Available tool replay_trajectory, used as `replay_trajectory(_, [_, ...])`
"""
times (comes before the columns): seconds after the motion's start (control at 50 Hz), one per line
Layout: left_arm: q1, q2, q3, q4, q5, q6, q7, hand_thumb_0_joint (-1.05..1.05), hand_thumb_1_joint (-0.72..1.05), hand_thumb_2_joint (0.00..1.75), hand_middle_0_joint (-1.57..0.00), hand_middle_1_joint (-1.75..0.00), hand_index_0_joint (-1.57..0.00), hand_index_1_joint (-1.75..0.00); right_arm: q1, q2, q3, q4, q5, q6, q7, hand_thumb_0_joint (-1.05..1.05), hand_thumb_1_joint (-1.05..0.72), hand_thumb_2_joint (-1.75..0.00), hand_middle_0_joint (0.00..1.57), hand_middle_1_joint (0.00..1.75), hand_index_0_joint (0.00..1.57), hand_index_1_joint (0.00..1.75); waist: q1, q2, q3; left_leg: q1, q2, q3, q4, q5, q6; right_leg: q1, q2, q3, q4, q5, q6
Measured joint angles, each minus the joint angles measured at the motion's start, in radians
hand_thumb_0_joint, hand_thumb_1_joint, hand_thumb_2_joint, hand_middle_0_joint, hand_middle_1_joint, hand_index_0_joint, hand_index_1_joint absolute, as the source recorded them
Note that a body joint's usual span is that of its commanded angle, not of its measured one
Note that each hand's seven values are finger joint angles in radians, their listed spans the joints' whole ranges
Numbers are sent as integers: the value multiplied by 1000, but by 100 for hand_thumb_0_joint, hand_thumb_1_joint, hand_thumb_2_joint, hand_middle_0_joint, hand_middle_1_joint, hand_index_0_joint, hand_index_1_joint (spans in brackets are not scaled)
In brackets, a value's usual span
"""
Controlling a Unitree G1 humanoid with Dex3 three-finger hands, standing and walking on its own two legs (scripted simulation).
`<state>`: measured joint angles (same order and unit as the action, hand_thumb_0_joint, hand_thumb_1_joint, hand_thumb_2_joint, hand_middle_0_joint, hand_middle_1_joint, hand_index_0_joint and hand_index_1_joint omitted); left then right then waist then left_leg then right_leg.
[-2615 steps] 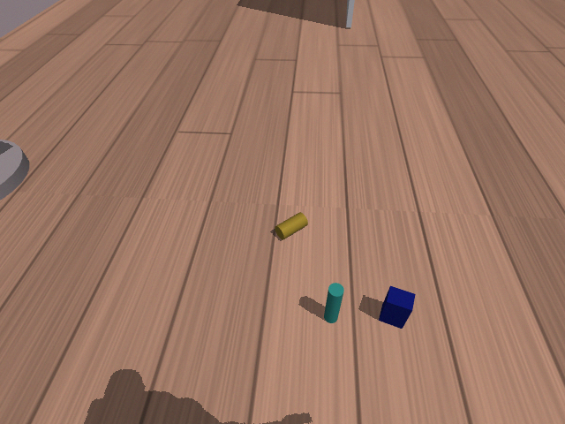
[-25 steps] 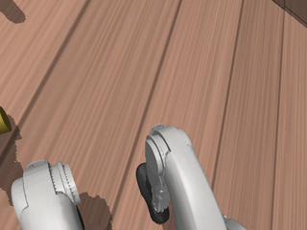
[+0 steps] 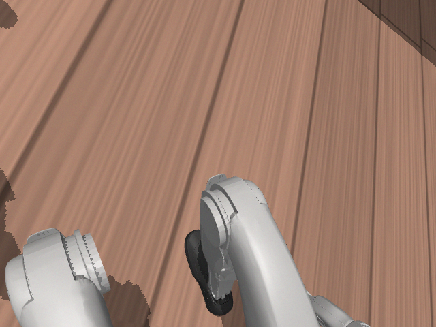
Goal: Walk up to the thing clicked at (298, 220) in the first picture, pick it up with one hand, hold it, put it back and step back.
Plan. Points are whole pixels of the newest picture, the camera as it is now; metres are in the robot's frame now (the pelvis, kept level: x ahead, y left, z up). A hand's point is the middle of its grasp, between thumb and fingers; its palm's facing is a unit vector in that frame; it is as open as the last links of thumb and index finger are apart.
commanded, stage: close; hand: left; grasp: from above
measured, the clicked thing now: out of the picture +0.43 +0.33 -0.26
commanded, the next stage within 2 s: settle in 1.46 s
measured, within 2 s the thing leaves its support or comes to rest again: leaves its support in 1.86 s
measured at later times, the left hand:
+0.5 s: hand out of the picture +0.42 +0.33 -0.24, palm faces -0.42 -0.17 -0.89, open 11.6 cm
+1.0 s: hand out of the picture +0.42 +0.33 -0.23, palm faces -0.42 -0.16 -0.89, open 10.0 cm
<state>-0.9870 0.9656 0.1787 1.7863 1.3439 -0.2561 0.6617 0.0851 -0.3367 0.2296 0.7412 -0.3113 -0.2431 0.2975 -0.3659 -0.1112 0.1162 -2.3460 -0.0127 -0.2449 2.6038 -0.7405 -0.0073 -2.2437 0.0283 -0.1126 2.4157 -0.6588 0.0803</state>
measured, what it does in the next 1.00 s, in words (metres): stands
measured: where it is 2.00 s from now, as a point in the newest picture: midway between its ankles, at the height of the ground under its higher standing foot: (161, 318)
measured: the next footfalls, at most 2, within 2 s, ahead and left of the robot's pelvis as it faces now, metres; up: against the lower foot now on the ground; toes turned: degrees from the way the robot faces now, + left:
none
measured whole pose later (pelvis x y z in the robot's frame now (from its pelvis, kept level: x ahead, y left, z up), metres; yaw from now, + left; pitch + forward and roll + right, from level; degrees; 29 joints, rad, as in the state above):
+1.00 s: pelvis +0.00 +0.00 +0.00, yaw -1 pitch +25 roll -15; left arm -0.97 0.98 0.16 1.77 1.32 -0.26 0.68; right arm 0.07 -0.35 0.25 0.73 -0.30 -0.29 0.32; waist -0.36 -0.12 0.15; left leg -2.33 -0.01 -0.26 2.60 -0.74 0.00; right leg -2.22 0.04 -0.13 2.40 -0.64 0.08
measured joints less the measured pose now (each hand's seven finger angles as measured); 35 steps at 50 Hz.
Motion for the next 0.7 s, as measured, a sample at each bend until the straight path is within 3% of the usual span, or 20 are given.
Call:
replay_trajectory(0.4, [10,16,1,0,-16,-1,27,0,-20,83,-32,-84,-32,-84,-7,-12,28,-1,-4,-31,17,0,-89,-90,20,30,20,30,-4,-9,25,8,5,-18,6,0,2,11,8,-15,-11,11,1])
replay_trajectory(0.7, [9,18,-23,-11,-36,-5,-10,0,-2,69,-47,-73,-46,-73,-9,-19,19,-2,8,-43,22,0,-89,-90,20,30,20,30,6,-9,26,10,2,-17,2,1,4,18,5,-16,-14,8,0])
